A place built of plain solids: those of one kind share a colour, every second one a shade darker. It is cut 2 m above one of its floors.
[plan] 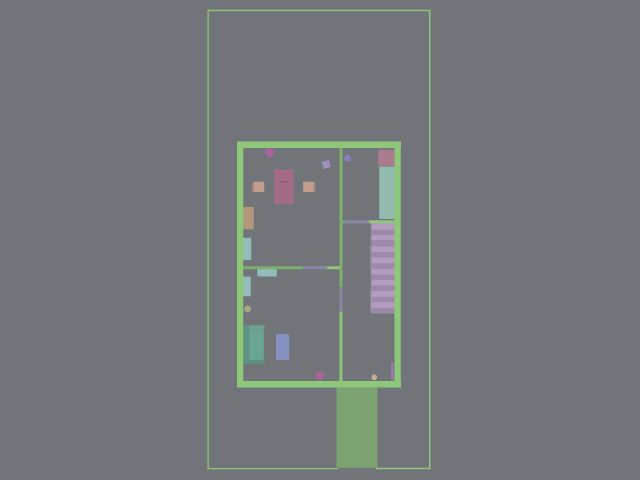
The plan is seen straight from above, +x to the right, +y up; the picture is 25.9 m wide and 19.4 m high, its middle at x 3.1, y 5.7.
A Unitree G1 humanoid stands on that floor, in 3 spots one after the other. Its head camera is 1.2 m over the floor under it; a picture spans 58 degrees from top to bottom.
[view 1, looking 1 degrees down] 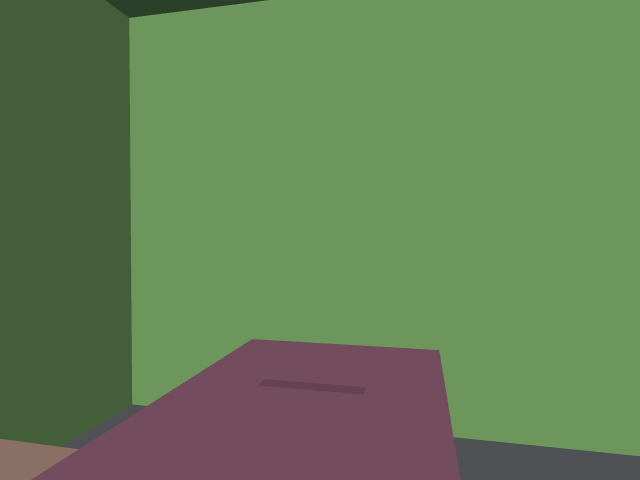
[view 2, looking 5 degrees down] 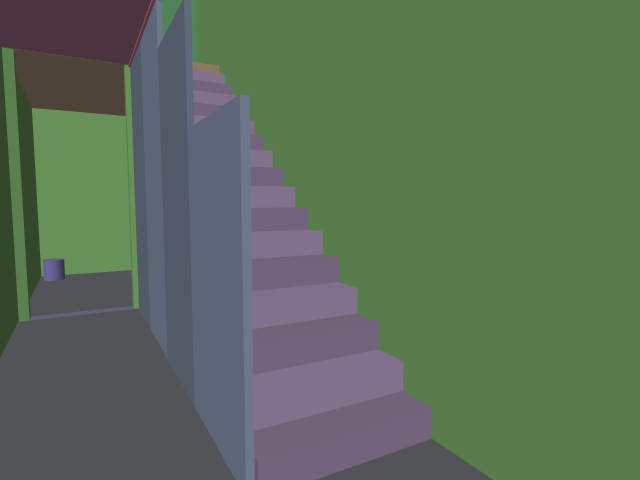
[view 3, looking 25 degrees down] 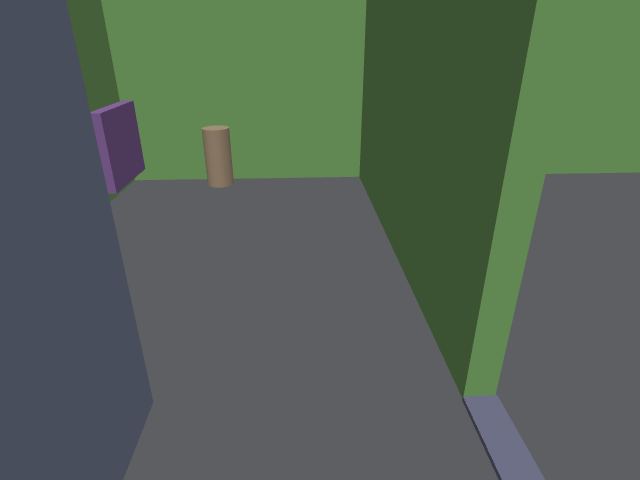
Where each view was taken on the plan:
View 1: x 1.95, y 6.79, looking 103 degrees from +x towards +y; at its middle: wall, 2.70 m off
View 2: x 4.59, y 1.16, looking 61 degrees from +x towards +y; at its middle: tread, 3.09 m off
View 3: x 4.59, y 3.97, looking -93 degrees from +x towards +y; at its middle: ground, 2.84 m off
